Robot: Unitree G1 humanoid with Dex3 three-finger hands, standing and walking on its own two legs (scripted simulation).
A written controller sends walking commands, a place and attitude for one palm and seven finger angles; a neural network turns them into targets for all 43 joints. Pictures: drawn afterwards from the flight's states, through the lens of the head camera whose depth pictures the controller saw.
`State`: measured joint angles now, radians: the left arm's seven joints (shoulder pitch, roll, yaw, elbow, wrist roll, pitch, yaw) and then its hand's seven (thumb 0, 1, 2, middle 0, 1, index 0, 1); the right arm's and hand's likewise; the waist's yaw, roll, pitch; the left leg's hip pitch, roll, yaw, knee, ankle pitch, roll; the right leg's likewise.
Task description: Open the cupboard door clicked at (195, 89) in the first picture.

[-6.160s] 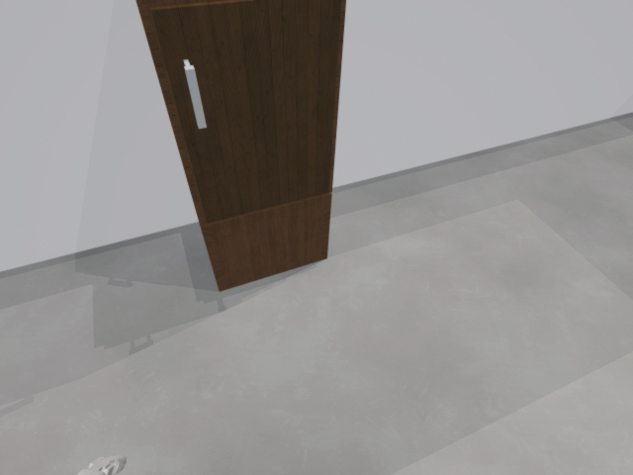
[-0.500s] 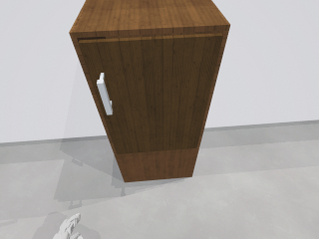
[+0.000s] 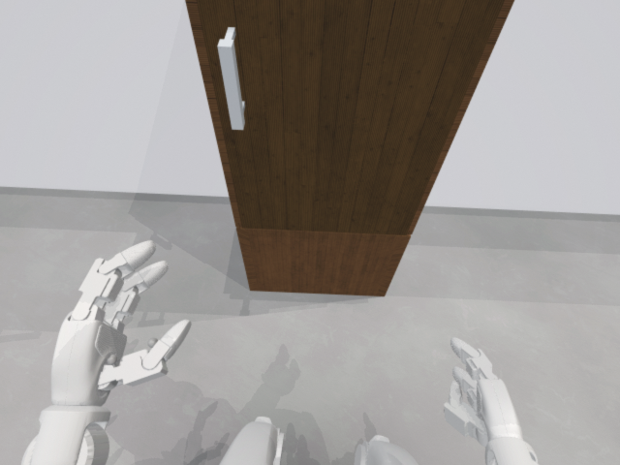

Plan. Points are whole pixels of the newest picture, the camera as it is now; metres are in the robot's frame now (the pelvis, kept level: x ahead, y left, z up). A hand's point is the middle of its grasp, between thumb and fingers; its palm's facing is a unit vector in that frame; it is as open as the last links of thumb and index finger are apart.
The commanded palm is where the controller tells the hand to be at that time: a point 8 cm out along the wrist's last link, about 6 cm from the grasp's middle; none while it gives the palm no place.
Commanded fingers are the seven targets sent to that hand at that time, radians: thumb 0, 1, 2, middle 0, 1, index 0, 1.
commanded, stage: raise the hand with hooked fingers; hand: left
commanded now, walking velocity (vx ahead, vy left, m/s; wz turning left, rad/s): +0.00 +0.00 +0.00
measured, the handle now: (234, 81) +0.62 +0.19 +0.13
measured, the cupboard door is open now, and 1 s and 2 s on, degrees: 0 0 0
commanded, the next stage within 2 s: move the hooked fingers beside the handle in 1.48 s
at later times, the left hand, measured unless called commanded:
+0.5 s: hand (132, 289) +0.27 +0.23 +0.09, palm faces +0.02 -1.00 -0.06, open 12.8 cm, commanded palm +0.25 +0.30 +0.11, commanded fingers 0.00 -0.43 0.33 -0.29 -1.15 -0.29 -1.15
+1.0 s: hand (72, 205) +0.33 +0.30 +0.15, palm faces +0.12 -0.99 -0.05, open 14.0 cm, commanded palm +0.30 +0.34 +0.14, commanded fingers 0.00 -0.50 0.30 -0.30 -1.20 -0.30 -1.20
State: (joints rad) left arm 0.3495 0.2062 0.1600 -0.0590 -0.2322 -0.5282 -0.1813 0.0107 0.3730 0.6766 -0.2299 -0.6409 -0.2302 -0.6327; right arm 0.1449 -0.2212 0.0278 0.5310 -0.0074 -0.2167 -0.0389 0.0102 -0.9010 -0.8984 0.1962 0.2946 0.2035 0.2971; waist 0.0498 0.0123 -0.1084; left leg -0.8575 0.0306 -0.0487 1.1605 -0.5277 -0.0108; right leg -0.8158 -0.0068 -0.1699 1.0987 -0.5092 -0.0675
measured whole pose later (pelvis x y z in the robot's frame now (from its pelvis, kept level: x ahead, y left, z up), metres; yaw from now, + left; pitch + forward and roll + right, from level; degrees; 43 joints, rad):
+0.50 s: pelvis +0.01 +0.02 +0.04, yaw -2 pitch +10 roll -2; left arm 0.19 0.29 0.26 0.16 -0.29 -0.33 -0.27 -0.01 -0.21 0.43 -0.28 -1.02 -0.28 -1.01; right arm 0.27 -0.28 0.01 0.60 0.03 -0.23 -0.08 0.02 -0.90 -0.90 0.20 0.29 0.20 0.30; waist -0.01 0.02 -0.08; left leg -0.66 0.02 0.02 0.93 -0.44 0.02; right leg -0.64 -0.01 -0.10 0.88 -0.41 -0.03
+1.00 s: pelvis +0.03 +0.03 +0.06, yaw -2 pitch +7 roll -2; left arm -0.08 0.39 0.43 0.36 -0.32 -0.23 -0.37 -0.02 -0.50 0.30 -0.30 -1.20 -0.30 -1.19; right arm 0.27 -0.26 0.06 0.61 0.03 -0.20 -0.08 0.01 -0.90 -0.90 0.20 0.30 0.21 0.30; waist 0.02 0.02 -0.06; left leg -0.50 0.01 0.02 0.78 -0.40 0.03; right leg -0.48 -0.01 -0.10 0.72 -0.36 -0.02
